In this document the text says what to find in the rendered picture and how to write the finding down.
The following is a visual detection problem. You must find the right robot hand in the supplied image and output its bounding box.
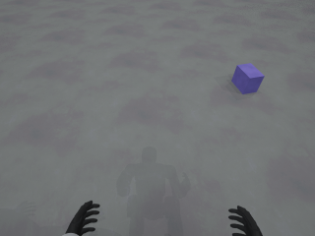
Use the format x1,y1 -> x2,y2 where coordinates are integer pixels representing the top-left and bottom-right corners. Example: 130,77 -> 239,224
228,206 -> 263,236

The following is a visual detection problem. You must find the left robot hand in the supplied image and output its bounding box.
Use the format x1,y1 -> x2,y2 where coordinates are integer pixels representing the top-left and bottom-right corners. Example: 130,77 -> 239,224
65,201 -> 100,236

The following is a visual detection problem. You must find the carton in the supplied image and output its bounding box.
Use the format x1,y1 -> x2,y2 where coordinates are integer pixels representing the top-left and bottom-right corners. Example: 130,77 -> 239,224
231,63 -> 265,94

